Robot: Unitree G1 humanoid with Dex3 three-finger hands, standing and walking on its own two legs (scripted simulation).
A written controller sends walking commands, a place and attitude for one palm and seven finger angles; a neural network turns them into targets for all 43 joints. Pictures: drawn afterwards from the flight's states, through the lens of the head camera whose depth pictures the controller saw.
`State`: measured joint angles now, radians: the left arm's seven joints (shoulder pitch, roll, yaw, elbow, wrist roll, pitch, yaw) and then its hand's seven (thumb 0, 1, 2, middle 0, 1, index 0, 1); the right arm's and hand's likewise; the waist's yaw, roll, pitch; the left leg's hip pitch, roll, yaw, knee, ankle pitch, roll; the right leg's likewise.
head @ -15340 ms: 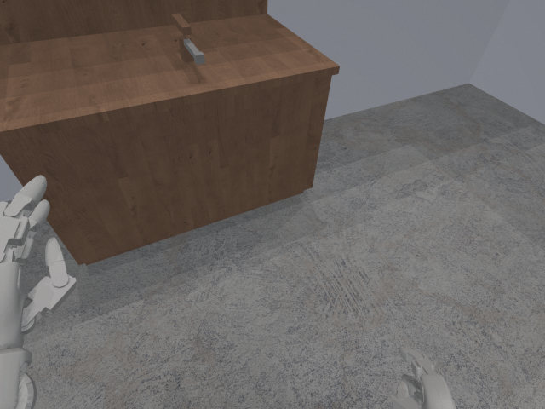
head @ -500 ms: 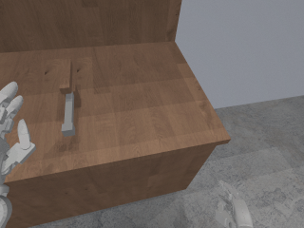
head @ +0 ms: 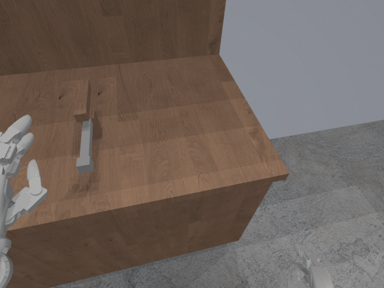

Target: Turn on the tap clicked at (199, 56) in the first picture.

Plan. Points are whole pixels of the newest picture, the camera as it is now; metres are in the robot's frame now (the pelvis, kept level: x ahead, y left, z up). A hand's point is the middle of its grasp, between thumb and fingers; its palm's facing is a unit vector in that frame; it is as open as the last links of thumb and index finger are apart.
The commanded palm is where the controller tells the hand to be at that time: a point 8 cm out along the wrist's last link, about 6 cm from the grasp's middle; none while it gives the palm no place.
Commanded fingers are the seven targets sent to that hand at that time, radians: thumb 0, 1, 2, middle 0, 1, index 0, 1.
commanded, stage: come to a stop and stand still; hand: left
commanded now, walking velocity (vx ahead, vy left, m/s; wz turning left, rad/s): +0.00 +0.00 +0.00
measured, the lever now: (85, 164) +0.34 +0.29 +0.03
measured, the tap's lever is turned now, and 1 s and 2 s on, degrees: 0 0 0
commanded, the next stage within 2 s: look again from close up in 1.34 s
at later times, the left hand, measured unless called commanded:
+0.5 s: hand (27, 145) +0.27 +0.30 +0.18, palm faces +0.36 -0.88 -0.31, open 7.5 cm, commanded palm +0.22 +0.33 +0.18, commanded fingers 0.00 0.90 0.90 -0.20 -0.30 -0.20 -0.30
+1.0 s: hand (55, 155) +0.27 +0.26 +0.17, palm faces +0.33 -0.88 -0.35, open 7.5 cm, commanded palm +0.22 +0.29 +0.18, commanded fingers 0.00 0.90 0.90 -0.20 -0.30 -0.20 -0.30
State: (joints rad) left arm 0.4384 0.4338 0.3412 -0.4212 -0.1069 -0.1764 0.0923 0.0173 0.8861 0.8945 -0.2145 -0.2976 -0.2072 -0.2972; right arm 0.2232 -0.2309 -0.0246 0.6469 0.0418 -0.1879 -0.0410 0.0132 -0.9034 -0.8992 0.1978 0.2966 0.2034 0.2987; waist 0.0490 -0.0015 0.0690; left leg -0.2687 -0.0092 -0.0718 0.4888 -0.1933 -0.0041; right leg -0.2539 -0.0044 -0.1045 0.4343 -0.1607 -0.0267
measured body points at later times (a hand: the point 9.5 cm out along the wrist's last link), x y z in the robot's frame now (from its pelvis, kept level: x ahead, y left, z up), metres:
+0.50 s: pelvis +0.04 +0.06 +0.00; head +0.07 +0.11 +0.44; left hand +0.25 +0.35 +0.20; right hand +0.19 -0.16 -0.07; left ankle +0.04 +0.12 -0.74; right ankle +0.05 -0.10 -0.74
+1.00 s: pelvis +0.04 +0.03 +0.00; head +0.06 +0.04 +0.45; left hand +0.24 +0.30 +0.19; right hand +0.21 -0.21 -0.07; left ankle +0.04 +0.12 -0.74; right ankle +0.05 -0.10 -0.74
